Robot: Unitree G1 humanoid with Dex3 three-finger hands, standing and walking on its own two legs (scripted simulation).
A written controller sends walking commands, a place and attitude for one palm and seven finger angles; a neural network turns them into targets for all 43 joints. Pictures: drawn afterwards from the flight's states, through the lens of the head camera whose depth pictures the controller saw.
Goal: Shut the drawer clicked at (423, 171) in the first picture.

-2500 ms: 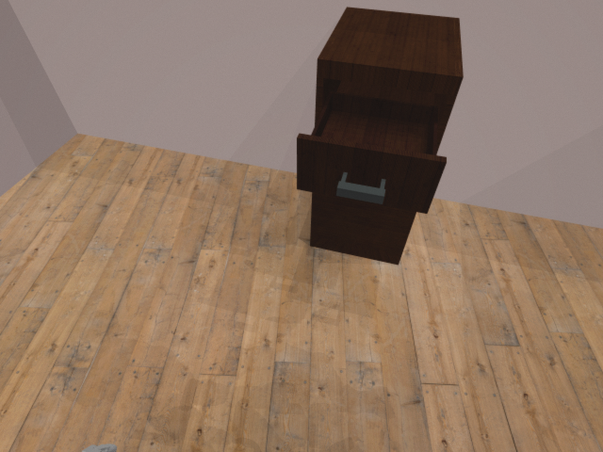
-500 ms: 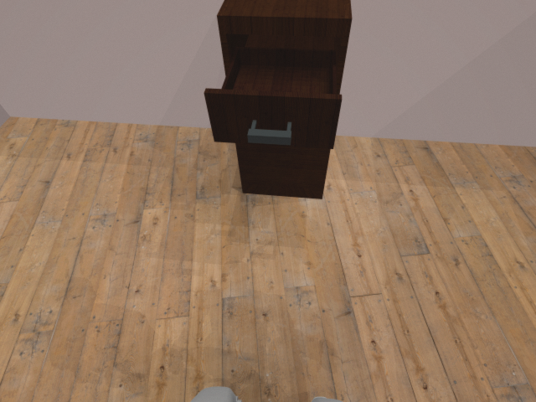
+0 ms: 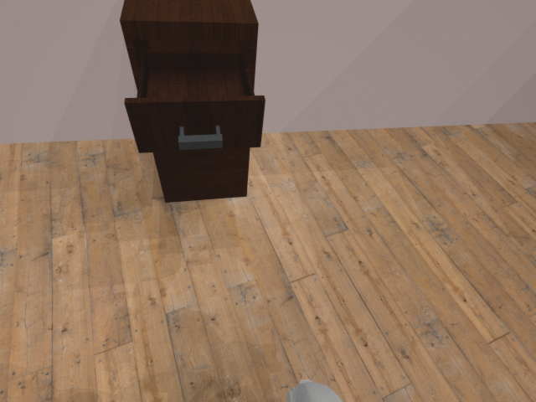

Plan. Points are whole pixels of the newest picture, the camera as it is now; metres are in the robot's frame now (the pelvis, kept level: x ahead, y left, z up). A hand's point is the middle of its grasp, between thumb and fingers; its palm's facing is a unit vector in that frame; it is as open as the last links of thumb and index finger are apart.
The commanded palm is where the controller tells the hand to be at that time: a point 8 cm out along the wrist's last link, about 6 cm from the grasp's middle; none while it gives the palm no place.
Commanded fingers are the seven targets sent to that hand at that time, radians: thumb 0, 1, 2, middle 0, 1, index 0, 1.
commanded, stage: walk to a spot facing it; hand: left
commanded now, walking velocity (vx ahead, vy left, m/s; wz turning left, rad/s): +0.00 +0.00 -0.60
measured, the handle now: (200, 135) +0.71 +0.24 -0.09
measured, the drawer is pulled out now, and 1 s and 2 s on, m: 0.30 0.30 0.30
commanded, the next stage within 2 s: turn to face it in 0.84 s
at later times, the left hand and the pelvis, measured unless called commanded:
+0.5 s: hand (182, 390) +0.16 +0.15 -0.17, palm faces -0.28 -0.94 -0.20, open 7.3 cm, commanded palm none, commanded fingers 0.00 0.90 0.90 -0.20 -0.30 -0.20 -0.30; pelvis +0.05 -0.02 +0.00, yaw -18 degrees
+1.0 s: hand (269, 278) +0.38 +0.02 -0.17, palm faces -0.62 -0.77 -0.18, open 7.4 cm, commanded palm none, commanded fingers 0.00 0.90 0.90 -0.20 -0.30 -0.20 -0.30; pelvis +0.17 -0.05 -0.01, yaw -37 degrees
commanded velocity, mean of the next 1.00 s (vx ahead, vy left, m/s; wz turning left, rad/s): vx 0.14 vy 0.00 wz -0.48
